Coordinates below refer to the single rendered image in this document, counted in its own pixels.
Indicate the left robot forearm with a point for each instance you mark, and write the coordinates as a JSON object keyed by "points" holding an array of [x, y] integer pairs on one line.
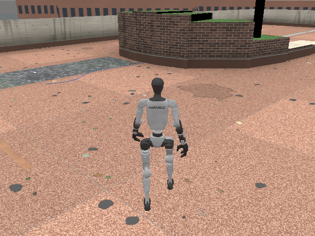
{"points": [[135, 127]]}

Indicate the right robot forearm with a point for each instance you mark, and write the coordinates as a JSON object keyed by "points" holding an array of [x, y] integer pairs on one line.
{"points": [[180, 134]]}

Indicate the right robot thigh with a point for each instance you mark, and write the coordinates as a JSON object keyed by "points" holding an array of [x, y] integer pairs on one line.
{"points": [[169, 145]]}

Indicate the robot right hand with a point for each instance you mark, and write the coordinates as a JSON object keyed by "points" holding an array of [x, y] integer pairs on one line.
{"points": [[185, 149]]}

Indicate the robot left upper arm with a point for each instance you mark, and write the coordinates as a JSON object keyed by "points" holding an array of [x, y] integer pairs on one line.
{"points": [[140, 110]]}

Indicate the robot left hand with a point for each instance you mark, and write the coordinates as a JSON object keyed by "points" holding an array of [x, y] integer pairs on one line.
{"points": [[138, 134]]}

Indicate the left robot thigh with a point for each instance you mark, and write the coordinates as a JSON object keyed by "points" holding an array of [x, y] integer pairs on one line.
{"points": [[145, 153]]}

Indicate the robot thigh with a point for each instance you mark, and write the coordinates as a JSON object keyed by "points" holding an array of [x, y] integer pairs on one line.
{"points": [[169, 145], [145, 153]]}

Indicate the robot right upper arm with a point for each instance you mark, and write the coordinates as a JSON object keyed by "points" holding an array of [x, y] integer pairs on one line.
{"points": [[175, 112]]}

